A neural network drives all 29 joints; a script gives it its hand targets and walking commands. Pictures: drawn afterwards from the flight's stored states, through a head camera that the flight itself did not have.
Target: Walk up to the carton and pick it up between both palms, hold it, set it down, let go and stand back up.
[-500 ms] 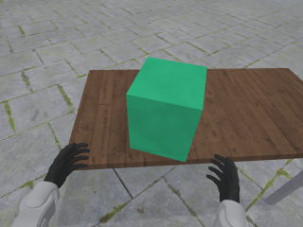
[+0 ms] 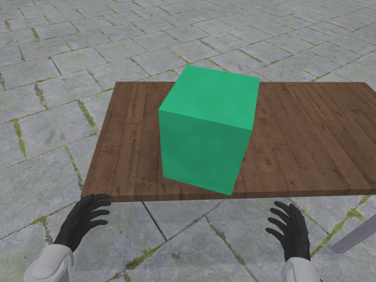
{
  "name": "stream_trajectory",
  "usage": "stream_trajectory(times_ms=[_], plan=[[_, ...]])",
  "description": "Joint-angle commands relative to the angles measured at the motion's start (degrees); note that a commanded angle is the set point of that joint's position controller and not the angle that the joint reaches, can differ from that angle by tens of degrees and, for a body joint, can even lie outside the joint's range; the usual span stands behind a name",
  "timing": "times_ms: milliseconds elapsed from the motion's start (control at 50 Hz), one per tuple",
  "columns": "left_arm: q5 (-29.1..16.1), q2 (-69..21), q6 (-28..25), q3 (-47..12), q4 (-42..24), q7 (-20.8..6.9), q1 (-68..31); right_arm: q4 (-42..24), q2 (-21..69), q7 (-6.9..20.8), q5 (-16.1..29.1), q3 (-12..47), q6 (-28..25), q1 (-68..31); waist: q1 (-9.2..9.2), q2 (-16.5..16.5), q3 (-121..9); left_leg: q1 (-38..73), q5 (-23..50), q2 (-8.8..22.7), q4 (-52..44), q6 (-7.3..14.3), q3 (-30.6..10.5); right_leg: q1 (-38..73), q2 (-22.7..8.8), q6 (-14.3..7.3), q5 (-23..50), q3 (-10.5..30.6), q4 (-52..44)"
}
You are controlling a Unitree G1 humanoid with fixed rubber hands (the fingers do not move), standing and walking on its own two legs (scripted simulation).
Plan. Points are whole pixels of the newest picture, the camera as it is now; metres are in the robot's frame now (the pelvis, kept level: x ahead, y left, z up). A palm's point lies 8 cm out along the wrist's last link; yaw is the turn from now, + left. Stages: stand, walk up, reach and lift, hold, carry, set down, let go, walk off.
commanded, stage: set down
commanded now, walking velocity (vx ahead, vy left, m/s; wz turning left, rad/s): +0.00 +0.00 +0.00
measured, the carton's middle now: (208, 130) +0.48 +0.02 +0.04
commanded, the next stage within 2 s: let go in 1.74 s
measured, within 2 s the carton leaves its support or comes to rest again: neither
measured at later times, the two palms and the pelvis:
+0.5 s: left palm (77, 239) +0.18 +0.27 +0.00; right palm (290, 246) +0.20 -0.16 +0.01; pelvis +0.04 +0.00 +0.00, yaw +0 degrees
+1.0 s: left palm (98, 244) +0.18 +0.24 -0.03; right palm (307, 267) +0.18 -0.20 -0.03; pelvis +0.03 +0.00 +0.01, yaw -1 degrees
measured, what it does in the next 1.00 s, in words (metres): stands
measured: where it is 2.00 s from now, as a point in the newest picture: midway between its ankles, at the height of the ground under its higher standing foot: outside the picture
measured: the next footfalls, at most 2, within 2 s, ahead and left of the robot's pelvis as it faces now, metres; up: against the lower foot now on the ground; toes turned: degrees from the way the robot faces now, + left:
none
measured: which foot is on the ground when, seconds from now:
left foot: down 0.00-1.00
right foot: down 0.00-1.00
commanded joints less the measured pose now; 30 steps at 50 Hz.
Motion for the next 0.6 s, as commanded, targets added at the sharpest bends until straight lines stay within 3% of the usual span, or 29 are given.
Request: stream_trajectory(times_ms=[0, 20, 40, 60, 80, 100, 140, 160, 180, 220, 240, 300, 320, 360, 380, 400, 420, 460, 480, 500, 520, 540, 560, 580], plan=[[0.4, 7.8, -1.0, 4.8, -8.7, -0.3, -5.7, -10.3, -1.9, 0.3, -1.7, -1.8, -1.7, -2.7, -2.07, 8.3, 1.0, -15.5, -3.0, 2.3, -13.6, 0.7, -0.5, 4.5, -1.1, -4.0, -0.1, 2.0, -3.4], [0.3, 7.6, -0.9, 5.3, -7.5, -0.5, -5.8, -11.2, -2.3, 0.5, -1.6, -1.3, -1.9, -3.9, -2.03, 7.0, 1.5, -14.9, -2.4, 2.3, -13.6, 1.1, -0.5, 3.6, -0.9, -3.8, -0.9, 1.7, -3.6], [0.4, 9.1, -1.4, 5.6, -9.6, -0.3, -5.6, -10.9, -1.6, 0.4, -1.2, -0.4, -1.8, -2.4, -0.92, 6.3, 0.2, -13.1, 0.5, 1.1, -12.1, 0.9, 0.2, 1.7, -1.8, -3.7, -0.1, 2.4, -4.2], [0.4, 8.5, -1.2, 6.8, -7.6, -1.1, -4.8, -11.9, -0.5, -0.1, -1.4, 0.1, -2.1, -1.2, -1.11, 3.9, 0.8, -9.4, 1.7, -0.3, -10.0, 1.1, 1.8, -1.2, -3.4, -3.4, -0.8, 3.2, -5.9], [0.3, 8.4, -0.9, 6.2, -6.9, -1.0, -4.9, -11.9, -1.2, 0.3, -0.8, 0.4, -2.3, -2.1, -0.62, 3.4, 0.8, -8.4, 2.8, -0.5, -10.1, 0.9, 1.2, -2.4, -2.7, -3.4, -1.3, 2.6, -5.9], [0.6, 8.9, -1.6, 7.4, -8.8, -1.3, -4.5, -9.8, 0.4, 0.0, -1.7, 1.3, -2.5, 0.1, -0.41, 5.2, -0.1, -6.5, 4.1, -1.0, -9.4, 1.1, 1.8, -1.2, -3.7, -2.9, 0.9, 3.4, -6.6], [1.5, 9.3, -1.6, 7.8, -6.6, -1.4, -4.9, -9.4, -0.6, 0.2, -1.5, 1.4, -3.0, 0.2, 0.10, 4.1, -0.4, -5.7, 5.5, -1.3, -9.1, 0.4, 1.8, -3.2, -3.6, -2.9, 1.0, 2.8, -6.8], [1.1, 10.6, -2.7, 8.4, -9.5, -1.8, -3.2, -12.3, 1.5, 0.0, -0.5, 2.9, -4.2, 2.8, 0.44, 3.8, -1.3, -4.7, 8.2, -1.7, -8.4, 0.7, 2.0, -1.8, -4.1, -2.2, 4.8, 3.4, -6.8], [2.1, 9.1, -1.9, 8.2, -7.1, -2.0, -1.0, -8.9, 0.1, -0.1, -1.2, 2.4, -3.8, 3.5, 0.01, 4.2, 0.6, -4.1, 10.4, -1.3, -8.4, 0.3, 1.5, -1.8, -3.7, -2.2, 7.0, 2.6, -6.7], [2.5, 7.9, -2.2, 7.6, -5.6, -2.4, -1.0, -6.4, -0.9, 0.4, -1.8, 1.5, -4.3, 2.7, -0.30, 4.6, 0.8, -1.8, 11.2, -1.3, -7.8, -0.7, 1.5, -4.3, -3.4, -2.6, 5.5, 2.6, -7.7], [2.6, 8.4, -2.8, 8.4, -5.8, -2.6, -1.1, -5.9, -1.1, 0.1, -1.8, 1.1, -5.3, 3.4, -0.35, 6.3, 0.6, -1.8, 11.0, -1.3, -7.8, -0.8, 1.0, -3.9, -3.5, -2.4, 5.7, 2.2, -7.2], [2.3, 7.7, -4.1, 7.0, -7.2, -2.4, 1.2, -6.4, -1.8, 0.5, -2.6, 0.6, -9.0, 3.9, -0.74, 4.1, -3.7, 0.2, 16.9, -1.2, -7.2, -1.2, 0.8, -2.3, -2.5, -2.1, 11.0, 1.8, -6.8], [1.8, 6.6, -4.1, 6.1, -7.3, -2.4, -0.1, -7.2, -1.6, 1.0, -2.6, 0.0, -10.1, 3.3, -1.26, 4.7, -2.8, -1.3, 16.5, -1.0, -7.2, -1.6, 0.7, -2.7, -2.1, -2.6, 9.8, 1.6, -6.7], [3.3, 5.6, -5.0, 5.9, -8.0, -1.0, 2.3, -2.9, -2.4, 2.2, -2.4, -0.3, -12.1, 3.1, -0.08, 8.0, -3.6, -0.7, 21.5, -1.0, -6.8, -2.5, 0.0, -2.4, -0.8, -2.8, 10.7, 1.1, -6.2], [2.7, 5.5, -5.8, 5.6, -9.7, -0.9, 3.5, -4.2, -1.9, 2.3, -2.3, -0.4, -13.4, 4.5, -0.68, 6.8, -5.0, 1.1, 23.7, -1.1, -6.1, -2.8, 0.2, -3.0, -1.0, -2.9, 13.2, 1.3, -6.3], [3.9, 4.8, -5.8, 5.4, -9.9, -0.2, 3.4, -2.1, -3.1, 3.2, -2.1, -0.6, -14.2, 3.6, -0.51, 8.0, -4.8, 1.5, 27.4, -0.8, -6.4, -3.6, -0.6, -3.0, -0.3, -3.4, 14.1, 0.9, -6.4], [3.6, 4.6, -5.9, 4.1, -7.2, -0.5, 4.3, -0.8, -3.6, 3.1, -2.4, -0.6, -14.5, 5.6, -1.54, 6.7, -3.8, 1.5, 26.9, -0.9, -6.0, -3.5, -0.6, -2.4, -0.1, -3.1, 13.9, 0.5, -6.6], [5.6, 3.4, -5.4, 5.3, -6.4, 0.5, 4.5, 4.3, -5.5, 4.7, -2.8, -1.5, -16.2, 4.4, -0.60, 9.1, -4.0, 3.9, 31.9, -1.0, -6.4, -4.8, -0.2, -3.9, 0.4, -3.6, 14.2, 0.0, -7.4], [3.8, 4.5, -6.1, 4.3, -11.2, 0.9, 4.7, 1.2, -4.5, 4.8, -1.6, -1.8, -17.6, 3.8, -2.29, 10.0, -5.9, 2.8, 35.2, -0.3, -5.7, -5.1, -1.2, -2.7, 0.4, -3.4, 14.5, 0.6, -6.7], [4.7, 3.0, -5.3, 3.3, -7.3, 1.0, 5.7, 6.6, -6.8, 5.6, -2.8, -3.1, -17.3, 3.7, -2.24, 8.7, -5.2, 3.2, 33.8, -0.3, -6.0, -5.2, -1.2, -3.0, 0.9, -3.7, 12.5, 0.2, -7.3], [4.1, 3.9, -5.5, 4.4, -10.2, 1.1, 5.9, 3.5, -4.6, 5.3, -1.1, -1.5, -18.7, 3.7, -2.45, 8.6, -5.7, 5.0, 37.2, -1.0, -5.2, -5.1, -0.7, -3.0, 0.5, -3.3, 16.1, 0.9, -7.9], [5.1, 2.3, -5.0, 3.5, -6.5, 1.4, 5.6, 7.8, -7.3, 6.2, -2.5, -4.0, -19.0, 3.5, -2.59, 9.3, -5.1, 7.1, 39.8, -0.7, -4.5, -5.9, -1.5, -5.6, 1.2, -3.8, 13.6, 0.2, -7.7], [4.5, 2.3, -5.3, 3.3, -9.7, 1.6, 6.5, 6.5, -5.8, 6.2, -1.9, -3.3, -19.5, 3.4, -2.82, 9.6, -5.2, 8.1, 41.7, -0.7, -4.6, -6.0, -1.4, -4.8, 1.0, -3.9, 13.6, 0.6, -8.3], [6.1, -1.3, -3.6, 2.2, -4.0, 2.0, 5.6, 13.5, -7.7, 7.4, -2.3, -3.6, -18.8, 0.9, -3.07, 11.6, -3.5, 9.7, 43.5, 0.1, -5.1, -7.1, -2.0, -8.2, 1.7, -4.9, 11.4, -0.5, -8.8]])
